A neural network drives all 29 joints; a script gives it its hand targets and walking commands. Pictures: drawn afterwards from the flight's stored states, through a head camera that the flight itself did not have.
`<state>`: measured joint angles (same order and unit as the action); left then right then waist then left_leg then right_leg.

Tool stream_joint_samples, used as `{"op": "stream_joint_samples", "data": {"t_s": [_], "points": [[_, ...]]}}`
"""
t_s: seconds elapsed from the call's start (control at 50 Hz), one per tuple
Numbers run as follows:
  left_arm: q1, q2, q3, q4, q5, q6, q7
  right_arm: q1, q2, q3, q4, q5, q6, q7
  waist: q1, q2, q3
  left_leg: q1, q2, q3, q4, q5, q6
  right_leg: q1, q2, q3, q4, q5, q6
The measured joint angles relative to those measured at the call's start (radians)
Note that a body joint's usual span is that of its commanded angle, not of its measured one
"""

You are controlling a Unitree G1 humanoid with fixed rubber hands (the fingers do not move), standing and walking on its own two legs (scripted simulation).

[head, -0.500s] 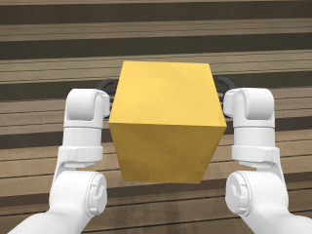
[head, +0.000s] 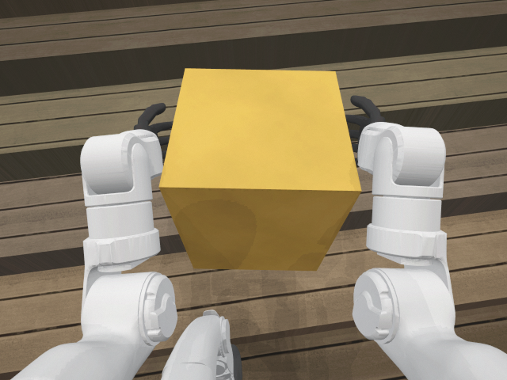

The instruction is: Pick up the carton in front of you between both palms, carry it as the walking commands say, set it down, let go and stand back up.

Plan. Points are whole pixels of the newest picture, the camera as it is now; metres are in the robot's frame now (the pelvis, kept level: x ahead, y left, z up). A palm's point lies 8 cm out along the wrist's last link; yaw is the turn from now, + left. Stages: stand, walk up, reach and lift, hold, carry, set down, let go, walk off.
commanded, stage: carry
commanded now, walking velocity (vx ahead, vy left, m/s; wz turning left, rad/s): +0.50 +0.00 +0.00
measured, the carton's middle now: (257, 179) +0.39 -0.01 +0.08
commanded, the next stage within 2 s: none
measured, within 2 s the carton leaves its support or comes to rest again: neither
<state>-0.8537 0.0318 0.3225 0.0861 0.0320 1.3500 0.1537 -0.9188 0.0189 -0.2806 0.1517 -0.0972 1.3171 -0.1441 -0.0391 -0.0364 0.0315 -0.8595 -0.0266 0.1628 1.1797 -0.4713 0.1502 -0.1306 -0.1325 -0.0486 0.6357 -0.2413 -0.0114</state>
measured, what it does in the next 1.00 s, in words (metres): climbs: right foot 0.14 m higher, then left foot 0.13 m higher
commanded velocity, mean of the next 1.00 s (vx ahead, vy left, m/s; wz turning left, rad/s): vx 0.50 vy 0.00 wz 0.00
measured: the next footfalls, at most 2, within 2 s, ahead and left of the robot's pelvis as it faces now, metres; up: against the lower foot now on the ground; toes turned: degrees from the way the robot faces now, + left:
right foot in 0.40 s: +0.45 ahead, -0.11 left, +0.14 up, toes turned -6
left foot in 0.86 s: +0.71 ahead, +0.16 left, +0.27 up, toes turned +6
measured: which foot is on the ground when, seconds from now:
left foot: down 0.00-0.46, up 0.48-0.84, down 0.86-1.00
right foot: up 0.00-0.38, down 0.40-0.92, up 0.94-1.00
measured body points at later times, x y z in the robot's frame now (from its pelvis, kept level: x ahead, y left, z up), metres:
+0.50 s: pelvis +0.31 -0.02 +0.16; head +0.34 +0.00 +0.60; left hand +0.70 +0.15 +0.32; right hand +0.72 -0.15 +0.33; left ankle +0.14 +0.08 -0.48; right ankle +0.41 -0.11 -0.50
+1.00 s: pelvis +0.60 +0.06 +0.31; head +0.64 +0.06 +0.76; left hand +1.03 +0.17 +0.46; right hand +0.98 -0.13 +0.45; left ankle +0.68 +0.16 -0.36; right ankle +0.47 -0.07 -0.26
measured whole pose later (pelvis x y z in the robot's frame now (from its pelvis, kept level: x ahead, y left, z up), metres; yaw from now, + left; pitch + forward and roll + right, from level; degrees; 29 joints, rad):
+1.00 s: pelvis +0.60 +0.06 +0.31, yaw +0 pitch +3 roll +3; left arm -0.97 0.06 0.38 0.30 0.10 1.37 0.11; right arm -0.94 -0.01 -0.24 0.29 -0.05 1.33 -0.16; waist -0.16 -0.05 0.01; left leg -0.66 -0.01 0.16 0.99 -0.40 0.07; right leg -0.52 -0.02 0.12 1.52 -0.22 -0.03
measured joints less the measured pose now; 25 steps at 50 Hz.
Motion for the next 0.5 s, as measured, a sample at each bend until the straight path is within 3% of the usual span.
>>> {"op": "stream_joint_samples", "data": {"t_s": [0.04,0.06,0.1,0.14,0.22,0.3,0.36,0.4,0.42,0.46,0.5], "points": [[0.008,0.002,0.018,0.007,0.012,-0.013,-0.015,0.032,0.008,0.024,-0.004,0.012,-0.024,-0.009,-0.057,0.003,0.035,0.087,-0.013,0.0,-0.081,0.031,0.041,-0.209,0.097,0.143,0.555,-0.015,-0.007],[0.014,-0.007,0.024,0.005,0.021,-0.016,-0.017,0.058,0.008,0.034,-0.016,0.024,-0.031,-0.014,-0.076,0.005,0.048,0.143,-0.012,-0.003,-0.151,0.101,0.04,-0.293,0.142,0.167,0.767,-0.013,-0.022],[0.027,-0.031,0.026,-0.015,0.047,-0.018,-0.022,0.102,0.003,0.041,-0.049,0.051,-0.039,-0.021,-0.095,0.009,0.064,0.246,-0.018,-0.016,-0.271,0.138,-0.02,-0.436,0.18,0.161,1.007,-0.008,-0.056],[0.036,-0.046,0.023,-0.043,0.063,-0.021,-0.024,0.116,-0.003,0.041,-0.068,0.072,-0.05,-0.024,-0.103,0.018,0.071,0.344,-0.021,-0.024,-0.39,0.126,-0.052,-0.566,0.178,0.129,1.093,-0.032,-0.07],[0.022,-0.052,0.014,-0.077,0.081,-0.036,-0.026,0.091,-0.01,0.034,-0.079,0.087,-0.07,-0.035,-0.114,0.039,0.058,0.514,-0.004,-0.045,-0.584,0.147,-0.058,-0.786,0.14,0.035,1.085,-0.15,-0.082],[-0.009,-0.038,-0.003,-0.068,0.086,-0.032,-0.029,0.048,-0.03,0.025,-0.06,0.097,-0.066,-0.033,-0.111,0.028,0.002,0.665,0.013,-0.08,-0.702,0.121,-0.078,-1.01,0.094,-0.013,1.22,-0.255,-0.107],[-0.035,-0.029,-0.026,-0.035,0.086,-0.011,-0.037,0.015,-0.054,0.014,-0.023,0.101,-0.043,-0.021,-0.072,0.032,-0.041,0.806,0.043,-0.097,-0.855,0.134,-0.101,-1.052,0.065,-0.07,0.966,-0.209,-0.112],[-0.054,-0.018,-0.05,0.007,0.079,0.006,-0.031,0.0,-0.065,0.001,0.004,0.092,-0.018,-0.01,-0.031,0.034,-0.074,0.863,0.068,-0.075,-0.912,0.175,-0.099,-0.975,0.079,-0.115,0.72,-0.119,-0.136],[-0.057,-0.017,-0.064,0.033,0.072,0.009,-0.026,0.001,-0.072,-0.008,0.015,0.086,-0.005,-0.004,0.002,0.042,-0.086,0.862,0.089,-0.061,-0.881,0.203,-0.096,-0.894,0.103,-0.129,0.649,-0.169,-0.139],[-0.067,-0.022,-0.097,0.086,0.057,0.015,-0.011,0.003,-0.087,-0.036,0.037,0.071,0.019,0.014,0.083,0.052,-0.086,0.765,0.131,-0.064,-0.602,0.338,-0.098,-0.683,0.151,-0.144,0.433,-0.056,-0.14],[-0.082,-0.022,-0.124,0.117,0.038,0.007,0.009,-0.019,-0.101,-0.061,0.06,0.048,0.023,0.036,0.148,0.063,-0.051,0.541,0.071,-0.204,-0.034,0.292,-0.118,-0.608,0.167,-0.15,0.379,-0.101,-0.117]]}}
